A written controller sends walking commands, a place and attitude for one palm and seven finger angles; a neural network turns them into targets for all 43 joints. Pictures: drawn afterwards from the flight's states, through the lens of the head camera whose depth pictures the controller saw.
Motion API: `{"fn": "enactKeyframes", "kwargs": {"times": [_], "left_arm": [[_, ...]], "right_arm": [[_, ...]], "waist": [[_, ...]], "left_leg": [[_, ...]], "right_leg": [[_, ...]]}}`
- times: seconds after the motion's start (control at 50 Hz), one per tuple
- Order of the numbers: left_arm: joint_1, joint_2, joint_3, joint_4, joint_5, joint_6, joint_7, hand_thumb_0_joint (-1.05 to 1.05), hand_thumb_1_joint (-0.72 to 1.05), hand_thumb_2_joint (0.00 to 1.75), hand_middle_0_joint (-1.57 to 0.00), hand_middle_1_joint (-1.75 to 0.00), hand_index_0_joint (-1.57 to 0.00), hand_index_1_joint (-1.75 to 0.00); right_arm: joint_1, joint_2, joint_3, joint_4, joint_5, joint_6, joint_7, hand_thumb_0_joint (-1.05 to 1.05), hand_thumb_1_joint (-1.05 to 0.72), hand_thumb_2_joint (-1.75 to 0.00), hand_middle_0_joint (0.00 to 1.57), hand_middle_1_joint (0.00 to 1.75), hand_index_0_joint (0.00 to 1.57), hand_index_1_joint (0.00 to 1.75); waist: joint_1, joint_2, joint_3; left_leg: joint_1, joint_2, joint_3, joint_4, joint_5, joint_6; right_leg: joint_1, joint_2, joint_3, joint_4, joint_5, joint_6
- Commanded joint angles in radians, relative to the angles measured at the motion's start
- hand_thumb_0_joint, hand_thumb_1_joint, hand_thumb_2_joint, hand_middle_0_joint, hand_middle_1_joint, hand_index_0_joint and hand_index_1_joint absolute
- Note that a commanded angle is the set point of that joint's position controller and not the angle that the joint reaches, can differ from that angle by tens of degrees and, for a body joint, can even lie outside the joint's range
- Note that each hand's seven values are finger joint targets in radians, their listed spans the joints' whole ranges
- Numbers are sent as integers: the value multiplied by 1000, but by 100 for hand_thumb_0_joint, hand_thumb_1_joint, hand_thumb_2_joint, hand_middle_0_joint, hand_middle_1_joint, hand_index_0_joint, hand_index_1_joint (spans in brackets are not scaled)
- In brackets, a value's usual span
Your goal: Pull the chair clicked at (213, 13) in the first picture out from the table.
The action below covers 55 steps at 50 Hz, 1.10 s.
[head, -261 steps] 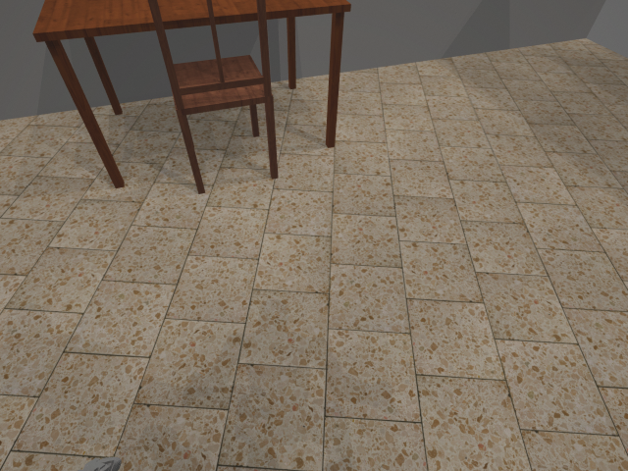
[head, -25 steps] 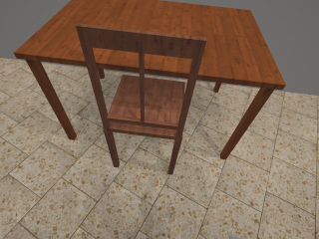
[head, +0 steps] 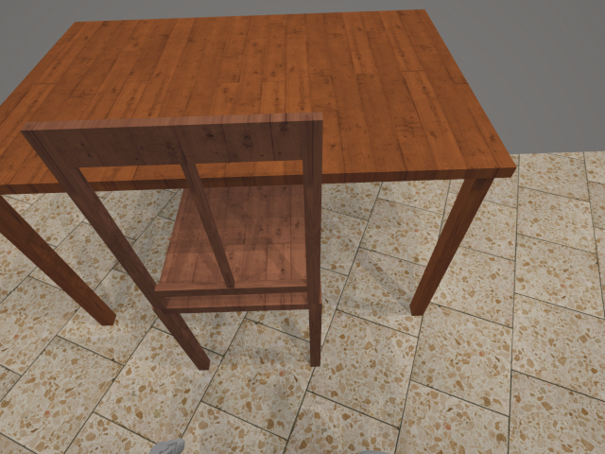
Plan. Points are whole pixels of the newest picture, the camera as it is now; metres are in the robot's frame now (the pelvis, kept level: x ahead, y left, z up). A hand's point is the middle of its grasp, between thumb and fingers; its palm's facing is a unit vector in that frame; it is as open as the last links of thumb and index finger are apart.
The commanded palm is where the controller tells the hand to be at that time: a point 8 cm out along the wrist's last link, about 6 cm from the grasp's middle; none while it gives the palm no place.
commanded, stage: come to a stop and stand still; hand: left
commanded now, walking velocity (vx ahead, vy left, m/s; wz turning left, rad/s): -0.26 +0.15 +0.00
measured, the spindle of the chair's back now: (213, 235) +0.48 +0.18 -0.05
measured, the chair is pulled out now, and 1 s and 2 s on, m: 0.00 0.00 0.00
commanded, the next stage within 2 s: look again from close up in 1.86 s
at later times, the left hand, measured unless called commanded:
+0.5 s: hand out of the picture -0.01 +0.24 -0.17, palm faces +0.07 -0.98 -0.19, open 7.3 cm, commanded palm none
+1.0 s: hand out of the picture -0.07 +0.19 -0.16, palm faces +0.02 -0.99 -0.17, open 7.3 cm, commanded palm none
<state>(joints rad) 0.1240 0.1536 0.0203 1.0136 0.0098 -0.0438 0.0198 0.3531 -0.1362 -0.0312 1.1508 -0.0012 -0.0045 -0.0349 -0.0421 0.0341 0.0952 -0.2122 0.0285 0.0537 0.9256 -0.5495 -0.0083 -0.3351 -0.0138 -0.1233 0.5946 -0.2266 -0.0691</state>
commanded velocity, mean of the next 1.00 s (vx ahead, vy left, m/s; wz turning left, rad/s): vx -0.02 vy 0.01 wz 0.00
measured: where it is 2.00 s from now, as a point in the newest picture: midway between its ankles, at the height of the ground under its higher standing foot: outside the picture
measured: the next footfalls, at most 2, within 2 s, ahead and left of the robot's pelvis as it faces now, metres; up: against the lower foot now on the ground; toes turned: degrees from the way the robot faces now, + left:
left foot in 0.30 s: +0.04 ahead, +0.12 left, +0.00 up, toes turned +5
right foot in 0.64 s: -0.04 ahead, -0.07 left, +0.00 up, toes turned -3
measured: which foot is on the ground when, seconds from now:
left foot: up 0.00-0.28, down 0.30-1.00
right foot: down 0.00-0.34, up 0.36-0.62, down 0.64-1.00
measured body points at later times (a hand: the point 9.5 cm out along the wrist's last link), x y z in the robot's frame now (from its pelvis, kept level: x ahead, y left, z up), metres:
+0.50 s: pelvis -0.02 +0.06 +0.02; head -0.01 +0.08 +0.47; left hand -0.02 +0.29 -0.15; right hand +0.01 -0.18 -0.13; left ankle -0.01 +0.14 -0.73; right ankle -0.04 -0.08 -0.69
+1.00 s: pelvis -0.06 +0.03 +0.02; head -0.06 +0.03 +0.47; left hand -0.07 +0.24 -0.15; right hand -0.08 -0.18 -0.15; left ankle -0.01 +0.14 -0.73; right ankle -0.08 -0.07 -0.73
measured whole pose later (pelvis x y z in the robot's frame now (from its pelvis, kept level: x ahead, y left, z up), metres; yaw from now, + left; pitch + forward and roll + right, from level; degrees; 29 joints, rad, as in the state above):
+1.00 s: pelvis -0.06 +0.03 +0.02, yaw -1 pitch -2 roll +1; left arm 0.31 0.11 -0.01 1.15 0.01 0.01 0.04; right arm 0.30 -0.13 -0.01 1.16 -0.01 0.01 -0.03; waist 0.00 0.00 0.03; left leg -0.20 0.00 0.07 0.37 -0.14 0.01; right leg -0.12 -0.01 -0.03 0.42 -0.27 -0.02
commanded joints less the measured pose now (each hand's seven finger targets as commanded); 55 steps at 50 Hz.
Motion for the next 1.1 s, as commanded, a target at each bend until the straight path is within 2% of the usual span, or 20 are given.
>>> {"fn": "enactKeyframes", "kwargs": {"times": [0.0, 0.06, 0.16, 0.24, 0.26, 0.28, 0.3, 0.32, 0.36, 0.4, 0.5, 0.56, 0.58, 0.6, 0.62, 0.64, 0.66, 0.8, 0.86, 1.08], "left_arm": [[70, 153, 34, -23, 10, 19, 32, 0, 90, 90, -20, -30, -20, -30], [76, 157, 49, -24, 15, 35, 33, 0, 90, 90, -20, -30, -20, -30], [80, 172, 59, -38, 21, 56, 31, 0, 90, 90, -20, -30, -20, -30], [67, 170, 60, -37, 15, 68, 27, 0, 90, 90, -20, -30, -20, -30], [68, 148, 54, -33, 10, 69, 24, 0, 90, 90, -20, -30, -20, -30], [85, 109, 46, -44, 4, 77, 21, 0, 90, 90, -20, -30, -20, -30], [90, 75, 40, -53, 1, 80, 16, 0, 90, 90, -20, -30, -20, -30], [75, 87, 41, -38, 10, 92, 21, 0, 90, 90, -20, -30, -20, -30], [136, 90, 40, -5, 14, 94, 15, 0, 90, 90, -20, -30, -20, -30], [181, 80, 32, 24, 12, 86, 14, 0, 90, 90, -20, -30, -20, -30], [169, 58, 7, 48, 7, 72, 20, 0, 90, 90, -20, -30, -20, -30], [231, 68, 4, 90, 1, 62, 26, 0, 90, 90, -20, -30, -20, -30], [263, 73, 0, 107, 1, 53, 29, 0, 90, 90, -20, -30, -20, -30], [262, 86, -3, 118, 3, 46, 32, 0, 90, 90, -20, -30, -20, -30], [248, 96, -7, 117, 2, 43, 31, 0, 90, 90, -20, -30, -20, -30], [237, 92, -7, 122, 3, 39, 29, 0, 90, 90, -20, -30, -20, -30], [229, 87, -7, 122, 2, 34, 28, 0, 90, 90, -20, -30, -20, -30], [236, 71, -12, 125, 1, 41, 27, 0, 90, 90, -20, -30, -20, -30], [251, 68, -8, 121, 0, 42, 25, 0, 90, 90, -20, -30, -20, -30], [264, 44, -7, 119, -4, 32, 27, 0, 90, 90, -20, -30, -20, -30]], "right_arm": [[58, -28, -10, -39, 7, 27, -5, 0, -90, -90, 20, 30, 20, 30], [40, -28, -20, -52, 0, 46, 3, 0, -90, -90, 20, 30, 20, 30], [-12, -37, -27, -95, -1, 44, 9, 0, -90, -90, 20, 30, 20, 30], [37, -42, -20, -84, -6, 28, 9, 0, -90, -90, 20, 30, 20, 30], [47, -47, -18, -77, -5, 21, 10, 0, -90, -90, 20, 30, 20, 30], [26, -101, -22, -97, -13, 12, 11, 0, -90, -90, 20, 30, 20, 30], [-20, -150, -24, -132, -23, 9, 9, 0, -90, -90, 20, 30, 20, 30], [-98, -150, -22, -145, -23, 4, 2, 0, -90, -90, 20, 30, 20, 30], [-170, -134, -9, -158, -21, 2, -10, 0, -90, -90, 20, 30, 20, 30], [-175, -137, -4, -152, -16, 0, -11, 0, -90, -90, 20, 30, 20, 30], [-82, -141, -9, -98, -12, -2, -14, 0, -90, -90, 20, 30, 20, 30], [-70, -136, -8, -76, -2, -3, -12, 0, -90, -90, 20, 30, 20, 30], [-76, -125, -5, -78, 2, -7, -11, 0, -90, -90, 20, 30, 20, 30], [-79, -103, -3, -78, 7, -7, -7, 0, -90, -90, 20, 30, 20, 30], [-76, -97, 0, -76, 8, -8, -3, 0, -90, -90, 20, 30, 20, 30], [-79, -95, 2, -71, 3, -6, -1, 0, -90, -90, 20, 30, 20, 30], [-78, -96, 1, -64, 2, -3, -1, 0, -90, -90, 20, 30, 20, 30], [-69, -101, 10, -31, -3, 7, 4, 0, -90, -90, 20, 30, 20, 30], [-52, -93, 11, -25, -3, 8, 3, 0, -90, -90, 20, 30, 20, 30], [10, -55, 17, -4, -6, 0, -3, 0, -90, -90, 20, 30, 20, 30]], "waist": [[20, -83, -134], [38, -128, -132], [54, -201, -134], [22, -201, -124], [18, -155, -113], [32, 29, -65], [46, 176, -19], [50, 281, 20], [93, 154, 5], [91, 103, -38], [39, 82, -72], [54, 60, -113], [60, 35, -112], [42, -9, -87], [32, 4, -69], [29, -43, -80], [28, -145, -79], [32, -61, 32], [41, -49, 36], [39, -56, 22]], "left_leg": [[-70, 25, -60, 42, 28, -20], [-82, 8, -32, -6, 63, -31], [-88, -3, -21, -100, 93, -29], [75, -14, 8, -423, 275, -18], [124, 5, -13, -514, 310, -10], [61, 109, -159, -620, 253, 30], [-119, 248, -304, -740, 201, 90], [-216, 271, -355, -820, 205, 111], [-188, 229, -272, -772, 302, 142], [-80, 197, -203, -727, 406, 153], [122, 201, -204, -671, 638, 171], [134, 167, -185, -612, 687, 135], [107, 133, -166, -579, 635, 98], [83, 96, -138, -576, 551, 58], [83, 74, -128, -595, 497, 38], [106, 65, -118, -586, 548, 32], [115, 70, -106, -576, 533, 33], [71, 58, -108, -639, 313, 24], [49, 57, -108, -649, 269, 26], [37, 54, -99, -605, 372, 20]], "right_leg": [[90, -314, 222, -227, 729, -147], [76, -298, 218, -264, 520, -137], [77, -271, 230, -278, 339, -128], [-6, -219, 226, -251, 40, -54], [-48, -180, 203, -220, -88, -20], [-97, -105, 164, -131, -174, 23], [-29, -32, 76, -19, -173, 65], [12, -17, 95, 114, -215, 75], [16, -19, 143, 243, -192, 65], [-9, -23, 137, 268, -181, 76], [7, -43, 103, 55, -216, 95], [135, -45, 99, -176, -62, 90], [184, -66, 131, -272, 44, 83], [182, -106, 178, -288, 106, 63], [160, -129, 186, -279, 122, 50], [147, -118, 186, -259, 160, 47], [139, -109, 181, -266, 156, 49], [48, -97, 197, -315, -98, 46], [53, -90, 190, -322, -127, 47], [59, -93, 200, -314, -77, 36]]}}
